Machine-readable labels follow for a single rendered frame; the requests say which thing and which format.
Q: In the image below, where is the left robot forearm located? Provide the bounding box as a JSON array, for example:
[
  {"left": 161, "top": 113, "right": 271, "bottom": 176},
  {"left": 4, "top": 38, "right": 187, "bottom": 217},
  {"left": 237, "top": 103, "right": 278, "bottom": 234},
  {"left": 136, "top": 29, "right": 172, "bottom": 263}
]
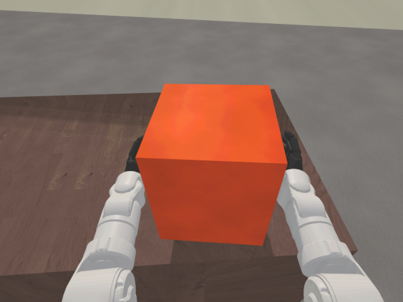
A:
[{"left": 62, "top": 171, "right": 145, "bottom": 302}]

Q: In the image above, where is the carton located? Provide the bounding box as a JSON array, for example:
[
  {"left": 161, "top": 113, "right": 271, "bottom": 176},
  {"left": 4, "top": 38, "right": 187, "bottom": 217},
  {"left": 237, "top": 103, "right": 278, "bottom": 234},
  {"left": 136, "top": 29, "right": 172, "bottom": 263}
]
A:
[{"left": 135, "top": 84, "right": 288, "bottom": 246}]

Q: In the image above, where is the right robot upper arm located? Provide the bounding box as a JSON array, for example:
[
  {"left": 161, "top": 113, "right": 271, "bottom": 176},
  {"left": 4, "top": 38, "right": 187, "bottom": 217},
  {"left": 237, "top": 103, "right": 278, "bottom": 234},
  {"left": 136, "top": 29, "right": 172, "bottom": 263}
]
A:
[{"left": 304, "top": 274, "right": 383, "bottom": 302}]

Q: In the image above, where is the robot right hand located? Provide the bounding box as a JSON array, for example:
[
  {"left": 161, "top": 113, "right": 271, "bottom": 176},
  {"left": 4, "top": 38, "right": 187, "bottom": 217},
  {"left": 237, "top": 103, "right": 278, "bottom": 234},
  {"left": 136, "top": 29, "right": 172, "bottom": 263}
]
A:
[{"left": 281, "top": 130, "right": 303, "bottom": 171}]

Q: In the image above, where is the pedestal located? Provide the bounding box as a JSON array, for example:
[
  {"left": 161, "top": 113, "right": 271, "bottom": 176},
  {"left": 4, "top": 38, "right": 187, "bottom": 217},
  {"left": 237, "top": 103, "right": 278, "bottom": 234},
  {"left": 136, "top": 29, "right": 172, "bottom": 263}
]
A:
[{"left": 0, "top": 89, "right": 358, "bottom": 302}]

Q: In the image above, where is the left robot upper arm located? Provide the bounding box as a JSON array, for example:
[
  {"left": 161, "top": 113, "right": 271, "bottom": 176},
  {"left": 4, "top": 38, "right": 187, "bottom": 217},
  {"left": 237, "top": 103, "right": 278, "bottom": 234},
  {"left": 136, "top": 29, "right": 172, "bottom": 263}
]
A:
[{"left": 64, "top": 267, "right": 137, "bottom": 302}]

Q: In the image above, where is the right robot forearm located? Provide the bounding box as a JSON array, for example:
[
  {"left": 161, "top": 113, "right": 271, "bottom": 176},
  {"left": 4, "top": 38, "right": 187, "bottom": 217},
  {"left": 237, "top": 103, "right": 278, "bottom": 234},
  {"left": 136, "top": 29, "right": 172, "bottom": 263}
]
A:
[{"left": 277, "top": 169, "right": 384, "bottom": 302}]

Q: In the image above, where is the robot left hand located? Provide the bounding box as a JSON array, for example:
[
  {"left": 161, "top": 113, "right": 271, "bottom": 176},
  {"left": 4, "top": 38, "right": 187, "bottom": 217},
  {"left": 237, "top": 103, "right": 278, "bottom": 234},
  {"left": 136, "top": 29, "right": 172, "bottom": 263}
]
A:
[{"left": 125, "top": 135, "right": 144, "bottom": 173}]

